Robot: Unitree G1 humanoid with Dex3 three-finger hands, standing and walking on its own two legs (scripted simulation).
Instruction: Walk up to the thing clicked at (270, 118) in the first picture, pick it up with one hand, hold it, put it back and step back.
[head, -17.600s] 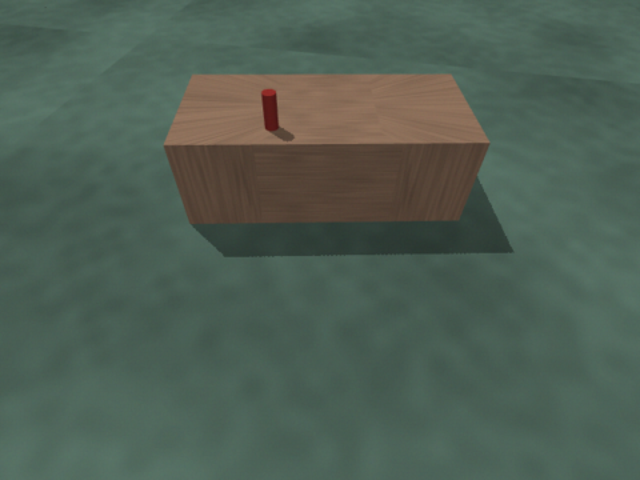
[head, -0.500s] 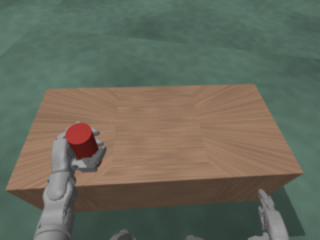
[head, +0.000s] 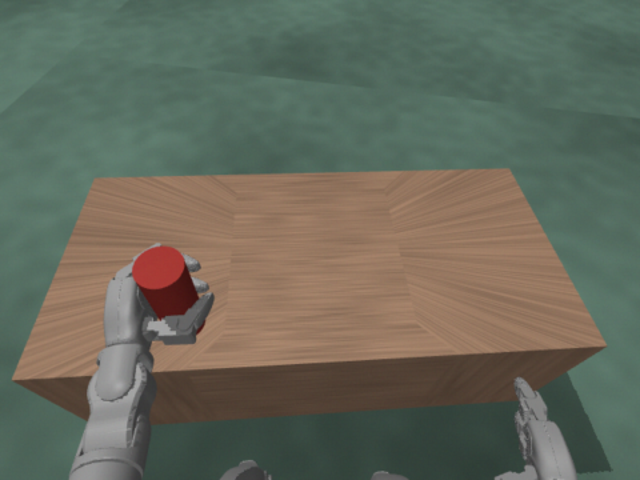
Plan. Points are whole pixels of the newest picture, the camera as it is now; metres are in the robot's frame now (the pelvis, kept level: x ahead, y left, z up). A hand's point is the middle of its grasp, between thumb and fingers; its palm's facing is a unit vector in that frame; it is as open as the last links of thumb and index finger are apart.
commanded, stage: hold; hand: left
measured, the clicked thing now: (173, 297) +0.32 +0.18 +0.05
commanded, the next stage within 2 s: crouch in 0.56 s
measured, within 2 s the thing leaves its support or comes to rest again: neither
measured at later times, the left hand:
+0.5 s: hand (184, 300) +0.32 +0.17 +0.04, palm faces +0.13 -0.99 +0.00, open 7.3 cm
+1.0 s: hand (188, 300) +0.34 +0.18 +0.01, palm faces +0.13 -0.99 +0.01, open 7.2 cm
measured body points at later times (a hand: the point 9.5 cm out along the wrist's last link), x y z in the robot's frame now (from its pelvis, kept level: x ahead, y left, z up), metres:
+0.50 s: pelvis +0.00 +0.00 +0.00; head +0.04 +0.01 +0.45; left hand +0.31 +0.22 +0.04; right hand +0.15 -0.26 -0.04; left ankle +0.03 +0.12 -0.69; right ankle -0.01 -0.14 -0.69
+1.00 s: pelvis -0.01 +0.00 -0.01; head +0.05 +0.02 +0.44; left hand +0.33 +0.23 +0.01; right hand +0.15 -0.26 -0.04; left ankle +0.03 +0.12 -0.69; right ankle -0.01 -0.14 -0.69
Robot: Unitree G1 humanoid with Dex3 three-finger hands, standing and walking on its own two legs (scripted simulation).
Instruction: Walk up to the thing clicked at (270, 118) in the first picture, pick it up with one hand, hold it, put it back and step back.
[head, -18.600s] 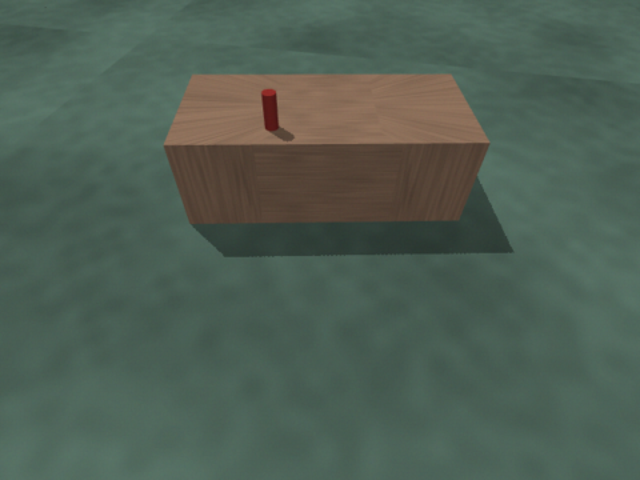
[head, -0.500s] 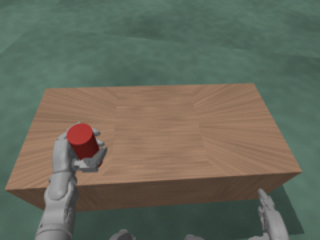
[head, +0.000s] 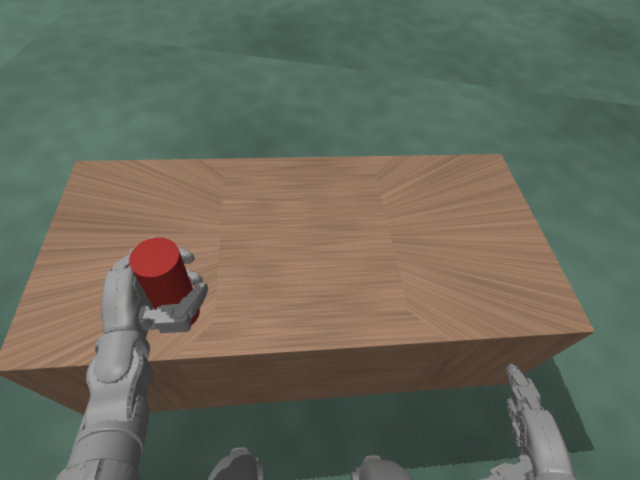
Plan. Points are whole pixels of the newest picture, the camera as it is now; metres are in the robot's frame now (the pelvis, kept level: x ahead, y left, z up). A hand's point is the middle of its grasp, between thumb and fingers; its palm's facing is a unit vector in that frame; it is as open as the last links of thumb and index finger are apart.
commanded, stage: crouch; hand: left
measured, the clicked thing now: (169, 288) +0.35 +0.19 +0.02
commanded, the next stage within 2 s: lower in 1.00 s
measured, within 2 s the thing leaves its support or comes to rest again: neither
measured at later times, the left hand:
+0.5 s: hand (192, 281) +0.41 +0.19 -0.08, palm faces +0.13 -0.99 +0.00, open 7.2 cm
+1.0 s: hand (197, 279) +0.44 +0.19 -0.13, palm faces +0.15 -0.99 -0.01, open 7.2 cm
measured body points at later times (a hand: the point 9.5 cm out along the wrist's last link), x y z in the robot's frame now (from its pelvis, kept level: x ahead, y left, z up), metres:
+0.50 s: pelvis -0.01 +0.00 -0.06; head +0.11 +0.05 +0.37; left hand +0.40 +0.24 -0.08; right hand +0.15 -0.26 -0.04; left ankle +0.04 +0.13 -0.69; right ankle +0.00 -0.14 -0.69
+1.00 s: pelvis -0.02 +0.00 -0.10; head +0.13 +0.06 +0.32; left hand +0.43 +0.25 -0.12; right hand +0.14 -0.26 -0.05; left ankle +0.04 +0.13 -0.69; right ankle +0.00 -0.14 -0.69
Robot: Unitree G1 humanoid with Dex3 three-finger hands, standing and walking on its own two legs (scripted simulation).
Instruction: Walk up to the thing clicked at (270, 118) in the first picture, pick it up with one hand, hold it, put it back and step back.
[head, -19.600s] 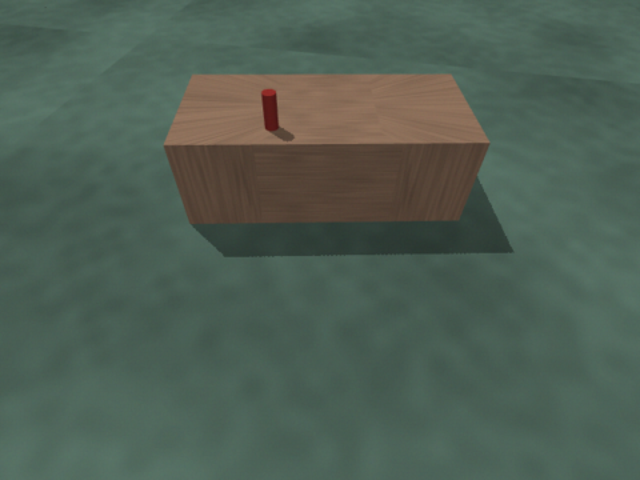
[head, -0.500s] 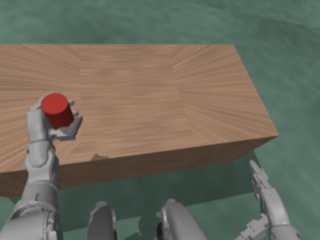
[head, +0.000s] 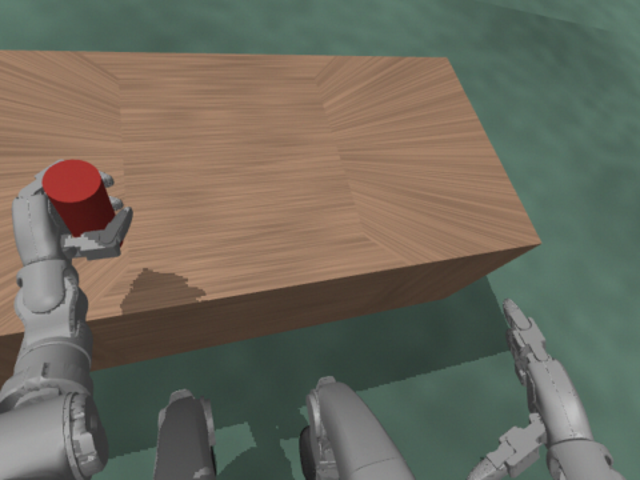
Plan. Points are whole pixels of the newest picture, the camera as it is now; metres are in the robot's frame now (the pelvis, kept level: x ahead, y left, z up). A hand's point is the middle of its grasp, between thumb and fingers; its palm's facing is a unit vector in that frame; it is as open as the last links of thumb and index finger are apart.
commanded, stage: lower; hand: left
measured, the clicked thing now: (89, 214) +0.46 +0.21 -0.03
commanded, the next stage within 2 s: loosen in 1.26 s
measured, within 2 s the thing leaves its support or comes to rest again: rests again in 1.10 s
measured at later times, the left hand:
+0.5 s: hand (111, 229) +0.47 +0.20 -0.09, palm faces +0.17 -0.99 -0.02, open 7.2 cm
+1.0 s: hand (119, 236) +0.48 +0.20 -0.12, palm faces +0.16 -0.99 -0.04, open 7.2 cm
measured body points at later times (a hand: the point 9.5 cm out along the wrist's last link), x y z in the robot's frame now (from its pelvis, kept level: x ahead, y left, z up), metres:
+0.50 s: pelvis +0.00 +0.00 -0.03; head +0.17 +0.07 +0.38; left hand +0.45 +0.25 -0.08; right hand +0.17 -0.27 +0.04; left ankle +0.06 +0.12 -0.59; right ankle +0.02 -0.15 -0.59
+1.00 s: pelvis -0.01 +0.00 -0.05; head +0.18 +0.08 +0.35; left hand +0.46 +0.25 -0.12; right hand +0.17 -0.26 +0.04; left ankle +0.06 +0.12 -0.59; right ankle +0.02 -0.15 -0.59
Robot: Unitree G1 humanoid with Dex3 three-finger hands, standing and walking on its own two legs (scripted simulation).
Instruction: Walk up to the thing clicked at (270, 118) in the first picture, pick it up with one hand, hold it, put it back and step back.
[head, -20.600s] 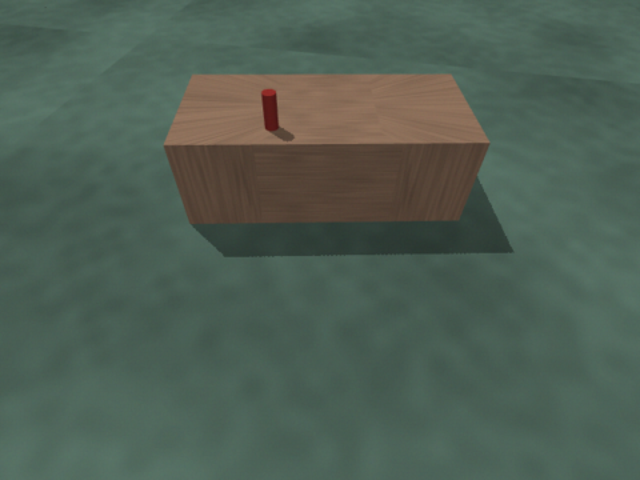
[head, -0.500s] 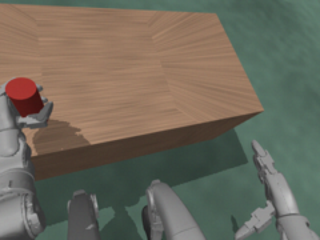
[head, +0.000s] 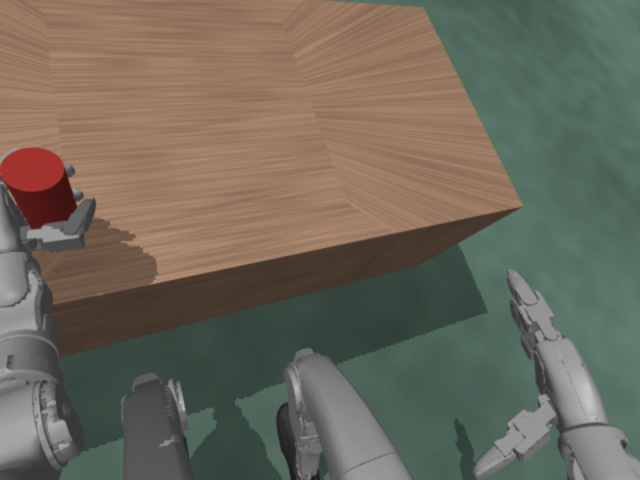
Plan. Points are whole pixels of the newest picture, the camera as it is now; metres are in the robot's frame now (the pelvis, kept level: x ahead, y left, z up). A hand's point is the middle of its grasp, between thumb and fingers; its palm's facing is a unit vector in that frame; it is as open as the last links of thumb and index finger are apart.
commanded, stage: lower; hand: left
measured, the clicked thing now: (48, 205) +0.48 +0.22 -0.07
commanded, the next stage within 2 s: loosen in 0.26 s
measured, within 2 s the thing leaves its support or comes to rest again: rests again in 0.10 s
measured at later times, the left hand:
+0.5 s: hand (65, 210) +0.48 +0.21 -0.09, palm faces +0.18 -0.98 -0.03, open 7.3 cm
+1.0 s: hand (59, 202) +0.49 +0.21 -0.08, palm faces +0.21 -0.98 +0.00, open 15.1 cm
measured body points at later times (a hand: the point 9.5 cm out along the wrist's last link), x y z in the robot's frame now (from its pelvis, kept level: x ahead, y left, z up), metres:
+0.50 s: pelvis +0.00 +0.00 -0.01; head +0.18 +0.09 +0.39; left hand +0.46 +0.26 -0.08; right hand +0.18 -0.25 +0.09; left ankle +0.06 +0.12 -0.54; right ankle +0.04 -0.15 -0.54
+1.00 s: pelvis -0.01 +0.00 -0.01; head +0.18 +0.09 +0.38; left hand +0.47 +0.26 -0.08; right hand +0.18 -0.25 +0.09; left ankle +0.06 +0.12 -0.54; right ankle +0.04 -0.15 -0.54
